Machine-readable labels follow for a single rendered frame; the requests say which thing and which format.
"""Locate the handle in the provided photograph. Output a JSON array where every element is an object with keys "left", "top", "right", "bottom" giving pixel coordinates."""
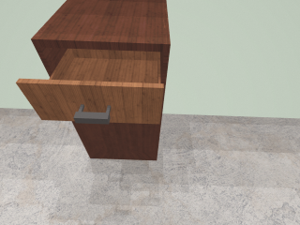
[{"left": 73, "top": 104, "right": 111, "bottom": 125}]

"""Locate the drawer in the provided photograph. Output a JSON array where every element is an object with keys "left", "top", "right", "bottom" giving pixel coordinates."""
[{"left": 16, "top": 48, "right": 164, "bottom": 125}]

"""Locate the cabinet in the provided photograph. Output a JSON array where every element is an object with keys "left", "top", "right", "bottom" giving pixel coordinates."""
[{"left": 31, "top": 0, "right": 171, "bottom": 161}]

